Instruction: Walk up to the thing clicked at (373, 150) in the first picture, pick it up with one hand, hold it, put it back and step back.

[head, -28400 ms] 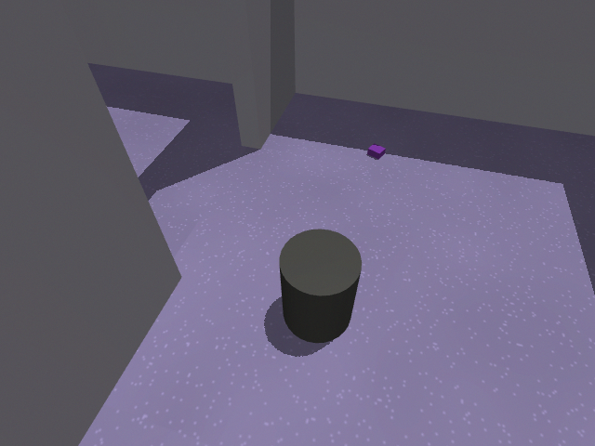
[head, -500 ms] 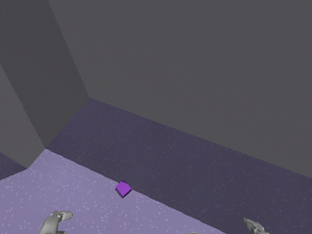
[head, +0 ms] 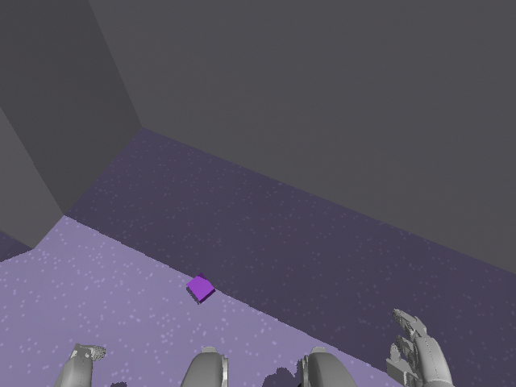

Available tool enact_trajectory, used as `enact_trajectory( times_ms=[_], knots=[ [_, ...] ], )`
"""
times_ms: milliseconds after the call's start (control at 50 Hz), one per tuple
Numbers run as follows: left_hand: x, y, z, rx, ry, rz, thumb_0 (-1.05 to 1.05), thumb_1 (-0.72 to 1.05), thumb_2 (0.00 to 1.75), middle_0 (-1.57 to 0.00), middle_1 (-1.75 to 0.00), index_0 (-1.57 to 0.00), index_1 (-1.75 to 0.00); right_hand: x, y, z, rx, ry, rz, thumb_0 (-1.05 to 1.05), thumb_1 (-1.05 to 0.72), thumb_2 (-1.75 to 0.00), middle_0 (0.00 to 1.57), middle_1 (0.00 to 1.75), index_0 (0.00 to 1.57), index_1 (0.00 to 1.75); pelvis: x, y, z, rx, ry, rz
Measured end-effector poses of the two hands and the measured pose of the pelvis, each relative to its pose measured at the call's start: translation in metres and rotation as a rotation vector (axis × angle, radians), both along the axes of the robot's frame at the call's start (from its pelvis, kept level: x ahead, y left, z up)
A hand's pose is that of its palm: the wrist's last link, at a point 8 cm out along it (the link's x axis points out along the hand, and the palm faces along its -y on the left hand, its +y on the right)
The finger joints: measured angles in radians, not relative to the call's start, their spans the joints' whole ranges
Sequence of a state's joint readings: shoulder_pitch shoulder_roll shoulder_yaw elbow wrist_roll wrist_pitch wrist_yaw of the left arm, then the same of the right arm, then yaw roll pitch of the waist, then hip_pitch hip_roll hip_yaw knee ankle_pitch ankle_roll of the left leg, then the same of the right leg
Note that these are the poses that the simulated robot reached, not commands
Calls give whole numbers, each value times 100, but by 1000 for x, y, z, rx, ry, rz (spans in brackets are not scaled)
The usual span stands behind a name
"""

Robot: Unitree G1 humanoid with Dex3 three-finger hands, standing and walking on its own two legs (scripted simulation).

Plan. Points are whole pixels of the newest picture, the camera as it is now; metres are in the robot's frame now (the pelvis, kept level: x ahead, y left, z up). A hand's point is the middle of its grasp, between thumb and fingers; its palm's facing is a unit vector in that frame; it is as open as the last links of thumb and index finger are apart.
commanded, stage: rise first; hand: left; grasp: from above
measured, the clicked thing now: (201, 287) +0.44 +0.20 -0.66
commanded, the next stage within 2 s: approach in 1.90 s
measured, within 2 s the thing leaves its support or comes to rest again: neither
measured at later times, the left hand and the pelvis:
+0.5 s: hand (139, 335) +0.25 +0.29 -0.34, palm faces -0.25 -0.27 -0.93, open 13.8 cm; pelvis -0.07 -0.01 -0.19, yaw -2 degrees
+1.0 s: hand (166, 303) +0.35 +0.26 -0.46, palm faces -0.29 -0.29 -0.91, open 13.6 cm; pelvis -0.09 +0.01 -0.31, yaw -4 degrees
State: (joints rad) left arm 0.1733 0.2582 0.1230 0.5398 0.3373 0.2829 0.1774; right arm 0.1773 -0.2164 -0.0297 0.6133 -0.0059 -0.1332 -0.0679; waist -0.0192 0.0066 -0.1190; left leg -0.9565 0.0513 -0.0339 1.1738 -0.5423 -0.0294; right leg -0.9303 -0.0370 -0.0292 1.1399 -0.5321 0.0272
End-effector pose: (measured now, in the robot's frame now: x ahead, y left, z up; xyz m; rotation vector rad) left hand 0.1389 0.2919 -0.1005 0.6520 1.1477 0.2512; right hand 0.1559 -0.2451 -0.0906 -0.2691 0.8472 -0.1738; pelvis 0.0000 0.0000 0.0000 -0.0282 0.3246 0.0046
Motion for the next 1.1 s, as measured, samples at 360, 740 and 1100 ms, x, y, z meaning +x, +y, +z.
enact_trajectory(
  times_ms=[360, 740, 1100],
  knots=[
    [63, 1, -130, 391, -23, -295, -1, -49, 96, -9, -105, -9, -104, -26, -18, -141, -39, 109, 50, 1, -86, -89, 20, 30, 20, 30, -43, -5, -120, 4, 223, -8],
    [169, -18, -244, 569, -100, -309, 0, -46, 96, -12, -110, -15, -107, -159, -14, -296, 30, 353, 46, 1, -90, -90, 20, 30, 20, 30, -96, -2, -259, -23, 264, -46],
    [221, -27, -315, 538, -82, -366, -1, -49, 97, -12, -110, -14, -107, -242, -6, -331, 73, 537, 0, 1, -91, -90, 20, 30, 20, 30, -90, 13, -318, -50, 282, -49]
  ],
)
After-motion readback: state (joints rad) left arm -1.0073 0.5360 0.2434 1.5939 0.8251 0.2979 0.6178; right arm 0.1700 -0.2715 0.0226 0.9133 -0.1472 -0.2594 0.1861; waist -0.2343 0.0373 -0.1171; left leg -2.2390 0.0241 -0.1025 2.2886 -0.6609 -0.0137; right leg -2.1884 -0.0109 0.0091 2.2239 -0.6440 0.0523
